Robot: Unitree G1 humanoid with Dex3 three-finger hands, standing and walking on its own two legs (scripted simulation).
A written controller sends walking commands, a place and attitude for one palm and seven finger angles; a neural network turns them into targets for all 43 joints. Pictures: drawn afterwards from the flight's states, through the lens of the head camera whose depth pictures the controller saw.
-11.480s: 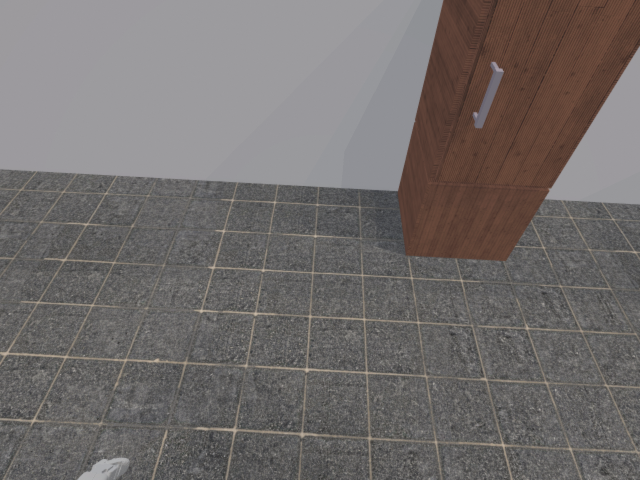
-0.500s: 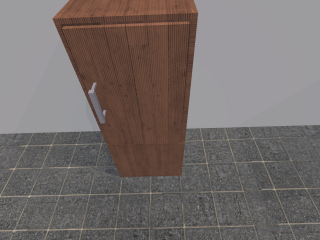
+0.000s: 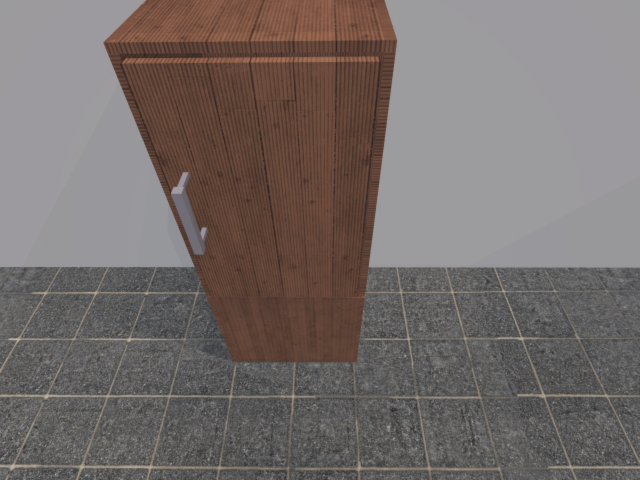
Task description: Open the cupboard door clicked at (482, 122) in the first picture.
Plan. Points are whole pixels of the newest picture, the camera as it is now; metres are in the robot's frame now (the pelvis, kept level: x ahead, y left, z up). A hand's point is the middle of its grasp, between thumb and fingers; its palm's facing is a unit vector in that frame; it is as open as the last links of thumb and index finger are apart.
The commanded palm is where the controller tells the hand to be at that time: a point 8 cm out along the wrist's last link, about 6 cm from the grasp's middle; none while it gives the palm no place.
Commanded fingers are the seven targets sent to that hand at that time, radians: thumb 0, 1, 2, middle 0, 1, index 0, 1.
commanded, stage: look again from close up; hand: left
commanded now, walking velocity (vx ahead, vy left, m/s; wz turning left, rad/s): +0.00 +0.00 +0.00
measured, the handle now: (192, 215) +0.57 +0.28 -0.03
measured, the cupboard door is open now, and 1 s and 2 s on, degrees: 0 0 0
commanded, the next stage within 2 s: shuffle to correct the standing spot in 0.56 s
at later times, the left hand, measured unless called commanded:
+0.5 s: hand out of the picture -0.02 +0.21 -0.18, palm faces +0.00 -0.98 -0.18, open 7.4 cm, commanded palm none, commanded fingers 0.00 0.90 0.90 -0.20 -0.30 -0.20 -0.30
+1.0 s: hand out of the picture -0.03 +0.22 -0.20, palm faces +0.07 -0.99 -0.13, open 7.4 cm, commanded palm none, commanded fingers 0.00 0.90 0.90 -0.20 -0.30 -0.20 -0.30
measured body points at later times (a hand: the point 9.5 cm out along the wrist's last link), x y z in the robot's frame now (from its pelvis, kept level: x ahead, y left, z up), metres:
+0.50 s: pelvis -0.03 +0.04 +0.00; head -0.04 +0.04 +0.45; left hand -0.02 +0.26 -0.16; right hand -0.04 -0.17 -0.16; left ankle -0.02 +0.13 -0.74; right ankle -0.03 -0.05 -0.74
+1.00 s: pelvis +0.03 +0.07 -0.02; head +0.05 +0.09 +0.43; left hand -0.03 +0.27 -0.18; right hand +0.02 -0.15 -0.17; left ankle -0.01 +0.13 -0.74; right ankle -0.03 -0.05 -0.74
